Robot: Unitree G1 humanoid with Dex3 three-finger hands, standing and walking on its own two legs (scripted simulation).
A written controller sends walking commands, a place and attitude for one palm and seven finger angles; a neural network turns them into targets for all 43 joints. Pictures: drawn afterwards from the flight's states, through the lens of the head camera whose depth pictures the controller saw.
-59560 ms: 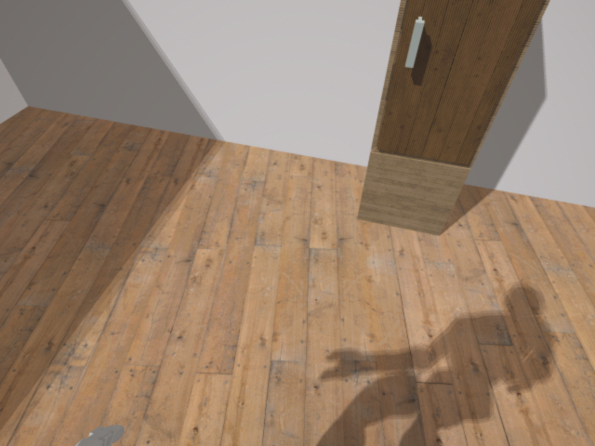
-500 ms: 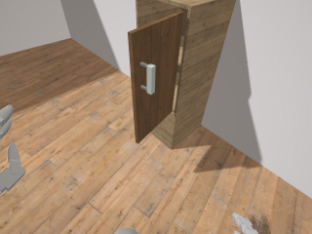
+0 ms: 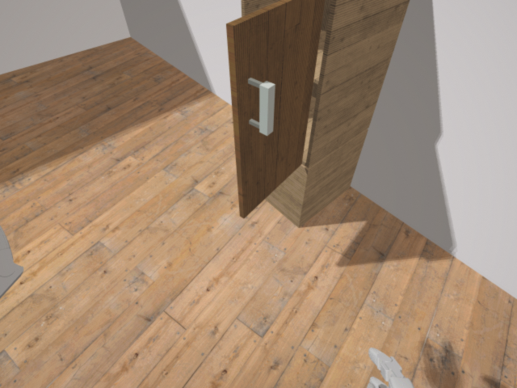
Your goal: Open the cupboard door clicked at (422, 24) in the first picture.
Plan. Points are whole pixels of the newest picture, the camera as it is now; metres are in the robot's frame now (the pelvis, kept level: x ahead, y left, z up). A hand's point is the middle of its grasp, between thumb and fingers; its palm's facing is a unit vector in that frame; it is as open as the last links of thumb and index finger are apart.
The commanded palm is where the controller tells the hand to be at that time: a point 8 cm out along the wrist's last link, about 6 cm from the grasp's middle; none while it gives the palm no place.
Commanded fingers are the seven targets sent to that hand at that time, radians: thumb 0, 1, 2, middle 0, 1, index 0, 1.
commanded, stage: let the arm hang, fingers relaxed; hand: left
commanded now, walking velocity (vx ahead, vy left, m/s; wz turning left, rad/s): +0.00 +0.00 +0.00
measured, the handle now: (259, 106) +0.69 +0.04 +0.07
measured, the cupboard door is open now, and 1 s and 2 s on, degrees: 99 99 99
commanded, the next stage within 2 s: look to check the result in 1.10 s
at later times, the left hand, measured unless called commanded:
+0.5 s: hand out of the picture +0.02 +0.18 -0.16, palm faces +0.10 -0.97 -0.20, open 7.1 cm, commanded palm none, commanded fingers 0.00 0.90 0.90 -0.20 -0.30 -0.20 -0.30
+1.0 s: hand out of the picture +0.01 +0.15 -0.16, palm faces +0.06 -0.99 -0.16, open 7.3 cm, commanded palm none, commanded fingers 0.00 0.90 0.90 -0.20 -0.30 -0.20 -0.30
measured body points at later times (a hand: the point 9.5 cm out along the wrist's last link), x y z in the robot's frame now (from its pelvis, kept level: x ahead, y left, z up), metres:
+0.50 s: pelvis +0.02 +0.00 +0.01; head +0.04 +0.00 +0.46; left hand +0.02 +0.24 -0.15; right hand +0.05 -0.24 -0.15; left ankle +0.02 +0.10 -0.73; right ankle +0.03 -0.09 -0.73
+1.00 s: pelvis +0.03 +0.00 +0.01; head +0.03 -0.01 +0.46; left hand +0.00 +0.20 -0.15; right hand -0.01 -0.20 -0.16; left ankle +0.02 +0.10 -0.73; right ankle +0.03 -0.09 -0.73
